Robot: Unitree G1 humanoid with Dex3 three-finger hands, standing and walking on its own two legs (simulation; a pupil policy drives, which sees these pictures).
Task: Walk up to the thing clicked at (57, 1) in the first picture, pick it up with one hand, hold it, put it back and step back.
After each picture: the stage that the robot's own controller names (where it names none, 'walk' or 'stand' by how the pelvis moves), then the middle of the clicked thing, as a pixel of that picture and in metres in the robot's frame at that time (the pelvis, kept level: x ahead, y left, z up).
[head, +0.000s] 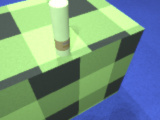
stand; (61, 30) +0.56 +0.10 +0.08
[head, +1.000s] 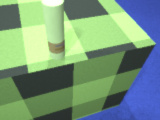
rise first; (55, 31) +0.51 +0.14 +0.11
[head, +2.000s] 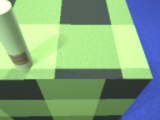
rise first; (13, 41) +0.42 +0.25 +0.11
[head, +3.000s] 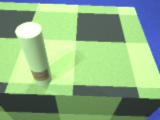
stand; (37, 58) +0.39 +0.17 +0.08
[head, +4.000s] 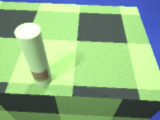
stand; (37, 59) +0.39 +0.17 +0.08
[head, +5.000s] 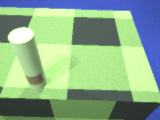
stand; (31, 63) +0.39 +0.19 +0.07
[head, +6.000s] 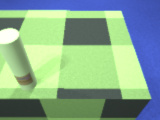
stand; (19, 63) +0.39 +0.24 +0.07
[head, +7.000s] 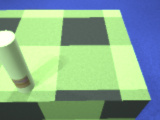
stand; (16, 66) +0.38 +0.24 +0.07
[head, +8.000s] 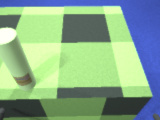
rise first; (17, 63) +0.38 +0.24 +0.08
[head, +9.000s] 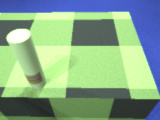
go down; (30, 63) +0.39 +0.22 +0.08
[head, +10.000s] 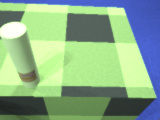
go down; (23, 59) +0.39 +0.21 +0.08
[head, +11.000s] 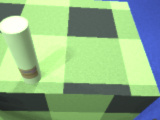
go down; (25, 55) +0.40 +0.20 +0.09
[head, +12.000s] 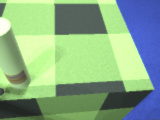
close in; (10, 60) +0.37 +0.21 +0.10
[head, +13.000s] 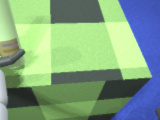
close; (3, 28) +0.48 +0.23 +0.13
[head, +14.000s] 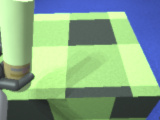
lift; (18, 48) +0.32 +0.18 +0.24
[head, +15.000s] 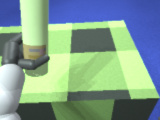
lift; (35, 31) +0.36 +0.14 +0.27
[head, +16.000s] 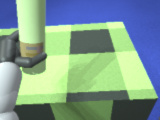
hold; (32, 29) +0.36 +0.14 +0.28
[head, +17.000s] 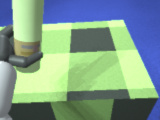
crouch; (28, 26) +0.34 +0.15 +0.30
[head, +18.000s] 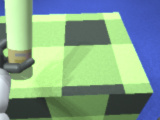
crouch; (20, 37) +0.39 +0.20 +0.21
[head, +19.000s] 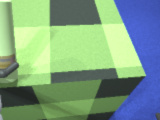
lower; (3, 43) +0.44 +0.24 +0.11
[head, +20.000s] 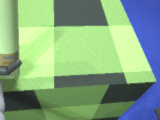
lower; (6, 39) +0.43 +0.22 +0.13
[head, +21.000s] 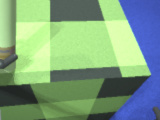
lower; (3, 32) +0.45 +0.22 +0.13
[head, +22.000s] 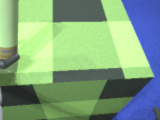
lower; (5, 32) +0.45 +0.22 +0.13
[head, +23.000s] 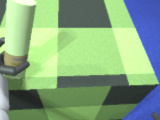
draw back; (18, 41) +0.42 +0.20 +0.13
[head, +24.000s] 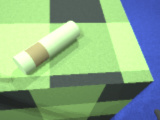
withdraw; (49, 45) +0.47 +0.10 +0.04
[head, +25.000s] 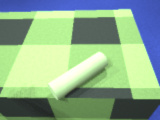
sink last; (79, 74) +0.40 +0.05 +0.00
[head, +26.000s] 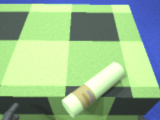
stand; (95, 87) +0.33 -0.02 -0.01
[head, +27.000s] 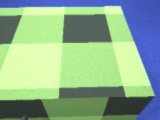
stand; out of the picture +0.19 -0.04 -0.54
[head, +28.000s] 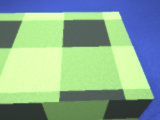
walk; out of the picture +0.06 +0.00 -0.74
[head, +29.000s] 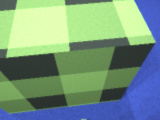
walk; out of the picture +0.23 +0.01 -0.72
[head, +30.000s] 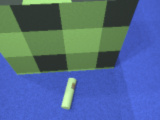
walk; (69, 93) +0.57 +0.11 -0.72
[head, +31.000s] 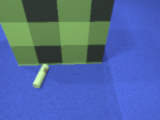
stand; (41, 75) +0.93 +0.39 -0.73
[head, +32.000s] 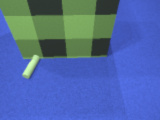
stand; (31, 66) +0.97 +0.50 -0.74
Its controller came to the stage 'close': yes
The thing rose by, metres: 0.22
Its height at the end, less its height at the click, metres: -0.82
